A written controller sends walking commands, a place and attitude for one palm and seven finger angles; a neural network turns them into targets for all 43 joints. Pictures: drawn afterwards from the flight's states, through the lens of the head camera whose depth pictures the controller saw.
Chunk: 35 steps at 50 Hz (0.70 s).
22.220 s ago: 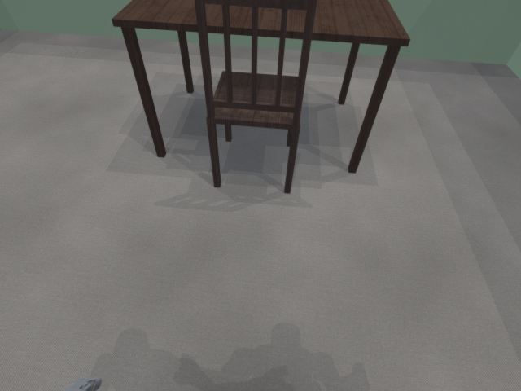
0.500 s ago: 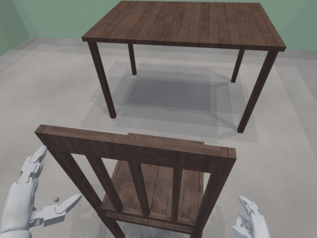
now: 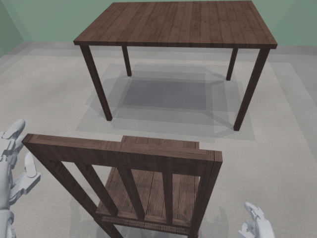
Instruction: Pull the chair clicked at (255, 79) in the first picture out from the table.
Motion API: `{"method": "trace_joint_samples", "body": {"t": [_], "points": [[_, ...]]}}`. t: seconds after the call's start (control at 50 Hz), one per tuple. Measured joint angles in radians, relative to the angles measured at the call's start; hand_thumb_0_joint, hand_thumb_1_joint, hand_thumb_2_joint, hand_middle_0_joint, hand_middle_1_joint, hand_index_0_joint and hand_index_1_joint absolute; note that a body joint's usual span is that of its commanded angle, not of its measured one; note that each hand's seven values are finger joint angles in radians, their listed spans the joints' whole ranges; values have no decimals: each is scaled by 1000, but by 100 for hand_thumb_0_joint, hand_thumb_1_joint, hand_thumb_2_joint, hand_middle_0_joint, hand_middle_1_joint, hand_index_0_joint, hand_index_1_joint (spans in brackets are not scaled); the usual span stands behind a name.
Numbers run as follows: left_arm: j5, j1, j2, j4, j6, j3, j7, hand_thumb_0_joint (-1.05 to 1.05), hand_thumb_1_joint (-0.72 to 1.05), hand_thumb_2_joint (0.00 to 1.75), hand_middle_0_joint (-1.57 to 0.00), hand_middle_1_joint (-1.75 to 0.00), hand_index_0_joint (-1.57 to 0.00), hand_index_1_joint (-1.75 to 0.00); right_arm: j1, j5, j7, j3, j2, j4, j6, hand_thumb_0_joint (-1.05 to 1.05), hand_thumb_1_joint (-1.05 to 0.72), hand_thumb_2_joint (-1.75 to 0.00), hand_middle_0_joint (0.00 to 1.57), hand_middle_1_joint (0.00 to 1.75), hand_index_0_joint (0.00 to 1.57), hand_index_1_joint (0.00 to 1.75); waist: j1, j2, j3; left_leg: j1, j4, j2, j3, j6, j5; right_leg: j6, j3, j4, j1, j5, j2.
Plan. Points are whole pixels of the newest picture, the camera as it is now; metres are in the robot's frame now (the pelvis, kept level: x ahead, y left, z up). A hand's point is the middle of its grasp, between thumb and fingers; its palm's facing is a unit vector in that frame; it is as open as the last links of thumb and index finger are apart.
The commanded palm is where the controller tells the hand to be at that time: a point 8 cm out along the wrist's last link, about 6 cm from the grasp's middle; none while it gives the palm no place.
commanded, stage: draw the hand back to the body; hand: left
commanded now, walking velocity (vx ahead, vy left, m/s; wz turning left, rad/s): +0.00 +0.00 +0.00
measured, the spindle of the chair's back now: (134, 196) +0.25 +0.11 -0.07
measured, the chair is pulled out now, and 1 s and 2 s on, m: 0.71 0.71 0.71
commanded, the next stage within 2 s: step back with the hand held close in 0.10 s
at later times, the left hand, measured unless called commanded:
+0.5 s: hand (31, 180) +0.18 +0.27 +0.14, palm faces +0.34 -0.77 -0.54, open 7.4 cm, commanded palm +0.12 +0.31 +0.17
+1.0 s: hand out of the picture +0.11 +0.29 +0.16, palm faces +0.45 -0.75 -0.49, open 7.4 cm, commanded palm +0.05 +0.32 +0.17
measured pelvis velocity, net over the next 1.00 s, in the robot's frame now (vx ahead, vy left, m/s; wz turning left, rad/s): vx -0.09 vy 0.02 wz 0.00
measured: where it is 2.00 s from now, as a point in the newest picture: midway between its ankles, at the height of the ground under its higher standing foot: outside the picture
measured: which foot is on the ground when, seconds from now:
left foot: down 0.00-1.00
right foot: down 0.00-1.00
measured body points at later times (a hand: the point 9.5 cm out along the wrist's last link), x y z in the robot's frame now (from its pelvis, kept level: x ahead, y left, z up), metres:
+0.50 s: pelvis -0.03 +0.02 +0.00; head +0.00 -0.01 +0.45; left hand +0.16 +0.31 +0.17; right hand +0.15 -0.23 -0.10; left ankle -0.04 +0.13 -0.74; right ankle -0.02 -0.11 -0.74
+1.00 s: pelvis -0.09 +0.02 -0.01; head -0.07 +0.03 +0.44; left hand +0.08 +0.33 +0.18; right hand +0.07 -0.22 -0.09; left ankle -0.04 +0.13 -0.74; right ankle -0.02 -0.11 -0.74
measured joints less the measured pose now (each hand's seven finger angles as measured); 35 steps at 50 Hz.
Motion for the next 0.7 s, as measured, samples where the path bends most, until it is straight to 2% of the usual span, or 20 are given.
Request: {"method": "trace_joint_samples", "body": {"t": [0.26,0.36,0.5,0.6,0.7], "points": [[-4,-39,-6,34,-12,16,2,2,89,90,-22,-30,-21,-30,-11,3,-1,9,8,-2,1,1,-90,-90,20,30,20,30,6,4,7,-4,2,0,0,2,10,0,1,-4,-2,13,0],[-1,-46,10,34,-67,69,-3,2,89,90,-22,-31,-21,-30,-46,0,12,8,4,-42,38,1,-90,-90,20,30,20,30,-16,2,26,-60,16,2,13,6,20,4,13,-12,-54,42,3],[11,49,36,-26,-67,55,-3,2,89,90,-22,-30,-21,-30,-54,3,8,-12,5,-80,83,1,-90,-90,20,30,20,30,-53,-21,43,-108,5,-25,34,25,50,23,36,10,-122,59,-24],[8,77,72,-64,-71,74,6,2,89,90,-22,-31,-21,-30,-37,6,0,-16,22,-78,89,1,-90,-90,20,30,20,30,-54,-48,45,-143,30,-33,30,29,56,25,33,39,-155,61,-33],[7,68,71,-76,-77,94,22,2,89,90,-22,-31,-21,-30,-21,5,-1,-9,33,-72,76,1,-90,-90,20,30,20,30,-45,-57,33,-185,70,-28,22,29,58,22,26,55,-183,73,-29]]}}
